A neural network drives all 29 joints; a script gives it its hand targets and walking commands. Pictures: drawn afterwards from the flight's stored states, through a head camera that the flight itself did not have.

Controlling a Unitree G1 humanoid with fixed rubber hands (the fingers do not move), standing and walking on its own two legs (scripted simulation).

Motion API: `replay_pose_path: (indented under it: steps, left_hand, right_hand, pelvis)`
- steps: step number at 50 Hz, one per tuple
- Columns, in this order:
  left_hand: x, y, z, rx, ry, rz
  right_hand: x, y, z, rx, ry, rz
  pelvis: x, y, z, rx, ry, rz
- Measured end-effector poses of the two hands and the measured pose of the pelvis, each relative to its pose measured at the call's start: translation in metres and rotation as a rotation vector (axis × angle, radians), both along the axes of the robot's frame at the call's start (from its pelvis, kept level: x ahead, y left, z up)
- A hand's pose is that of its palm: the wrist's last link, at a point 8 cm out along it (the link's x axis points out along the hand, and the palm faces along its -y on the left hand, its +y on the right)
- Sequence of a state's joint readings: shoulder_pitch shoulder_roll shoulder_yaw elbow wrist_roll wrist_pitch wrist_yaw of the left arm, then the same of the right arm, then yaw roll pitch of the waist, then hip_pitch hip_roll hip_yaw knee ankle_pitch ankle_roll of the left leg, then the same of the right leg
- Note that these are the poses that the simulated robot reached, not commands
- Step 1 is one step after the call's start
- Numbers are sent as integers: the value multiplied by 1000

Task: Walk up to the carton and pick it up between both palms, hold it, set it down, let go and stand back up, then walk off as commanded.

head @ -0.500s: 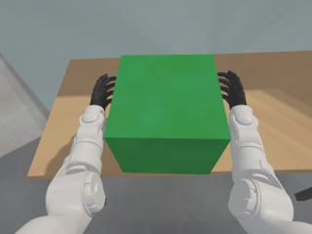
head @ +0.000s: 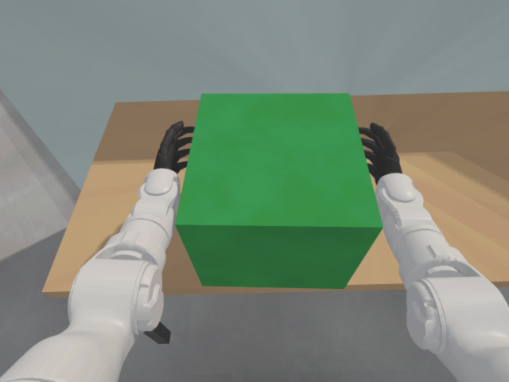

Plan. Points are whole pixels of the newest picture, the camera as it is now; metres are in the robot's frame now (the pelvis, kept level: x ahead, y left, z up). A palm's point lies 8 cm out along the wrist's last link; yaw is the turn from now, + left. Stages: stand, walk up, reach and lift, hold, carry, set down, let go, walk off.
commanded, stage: set down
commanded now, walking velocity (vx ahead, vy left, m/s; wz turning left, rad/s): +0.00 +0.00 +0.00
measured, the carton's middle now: (273, 192) +0.42 -0.01 +0.02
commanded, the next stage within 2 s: none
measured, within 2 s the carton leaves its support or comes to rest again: neither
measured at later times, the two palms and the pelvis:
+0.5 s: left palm (162, 177) +0.41 +0.18 +0.07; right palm (416, 175) +0.40 -0.23 +0.08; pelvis -0.02 -0.01 -0.01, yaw +0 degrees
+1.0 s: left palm (148, 227) +0.34 +0.20 +0.04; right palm (429, 217) +0.34 -0.24 +0.05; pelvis -0.04 -0.01 -0.01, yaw +0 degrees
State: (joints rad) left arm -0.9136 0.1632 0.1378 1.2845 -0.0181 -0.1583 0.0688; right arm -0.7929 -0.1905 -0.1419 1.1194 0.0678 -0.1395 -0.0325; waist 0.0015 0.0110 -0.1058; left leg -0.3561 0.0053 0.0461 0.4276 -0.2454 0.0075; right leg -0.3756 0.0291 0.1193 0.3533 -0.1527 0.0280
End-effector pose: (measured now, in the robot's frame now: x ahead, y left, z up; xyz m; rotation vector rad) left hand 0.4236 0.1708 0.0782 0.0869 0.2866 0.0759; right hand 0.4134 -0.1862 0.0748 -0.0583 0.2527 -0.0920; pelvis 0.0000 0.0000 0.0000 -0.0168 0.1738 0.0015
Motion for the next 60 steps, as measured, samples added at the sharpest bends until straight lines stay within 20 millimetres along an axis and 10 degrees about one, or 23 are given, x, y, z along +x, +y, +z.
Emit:
replay_pose_path:
  steps: [26,60]
  left_hand:
    - [-16,8,-5,8,-9,16]
    - [-106,30,-40,11,-21,13]
  right_hand:
    - [-11,-45,3,-21,-13,-46]
    - [-86,-54,-24,95,-21,-66]
  pelvis:
    - [-19,-8,-12,9,59,-3]
    - [-44,-15,-9,17,-22,-2]
